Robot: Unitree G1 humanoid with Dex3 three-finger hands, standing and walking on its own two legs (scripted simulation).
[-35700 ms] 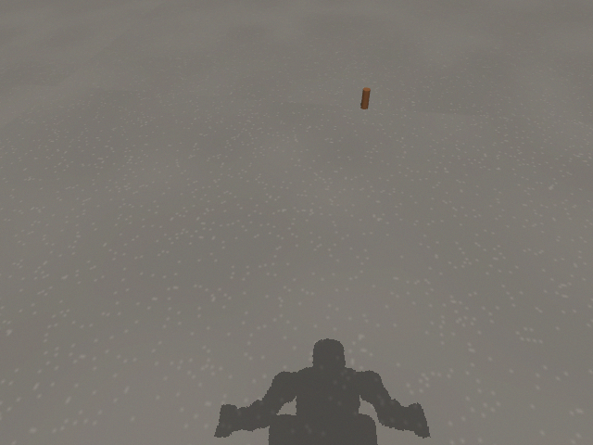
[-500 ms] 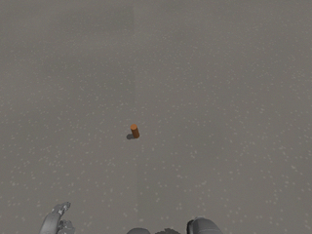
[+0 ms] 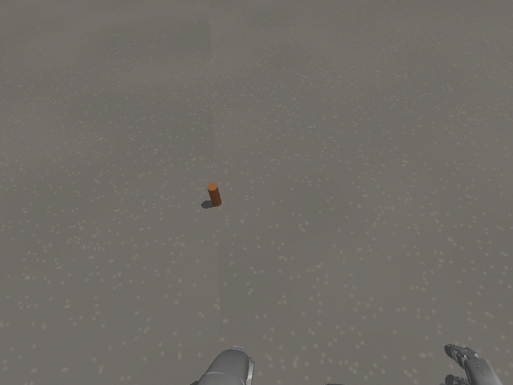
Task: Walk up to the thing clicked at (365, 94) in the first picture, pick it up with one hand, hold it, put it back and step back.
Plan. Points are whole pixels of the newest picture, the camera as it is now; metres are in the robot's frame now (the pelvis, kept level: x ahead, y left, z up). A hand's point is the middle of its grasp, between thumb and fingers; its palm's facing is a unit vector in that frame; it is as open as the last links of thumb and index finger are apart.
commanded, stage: step back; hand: left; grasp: from above
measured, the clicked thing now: (214, 195) +0.94 +0.32 -0.69
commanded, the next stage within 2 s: stand in 1.20 s
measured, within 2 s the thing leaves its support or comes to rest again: neither
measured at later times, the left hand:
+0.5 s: hand out of the picture -0.06 +0.29 -0.15, palm faces +0.06 -0.93 -0.36, open 7.4 cm
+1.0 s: hand out of the picture -0.01 +0.31 -0.15, palm faces +0.06 -0.93 -0.35, open 7.4 cm
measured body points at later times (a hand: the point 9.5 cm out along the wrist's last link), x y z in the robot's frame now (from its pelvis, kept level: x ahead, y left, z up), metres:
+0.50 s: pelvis -0.10 +0.01 +0.01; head -0.09 +0.03 +0.46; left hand -0.07 +0.34 -0.12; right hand -0.01 -0.29 -0.10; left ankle -0.11 +0.13 -0.72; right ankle -0.08 -0.12 -0.71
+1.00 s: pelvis -0.07 +0.04 +0.01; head -0.04 +0.06 +0.46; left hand -0.01 +0.36 -0.13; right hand +0.04 -0.26 -0.11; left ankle -0.04 +0.16 -0.72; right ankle -0.08 -0.11 -0.71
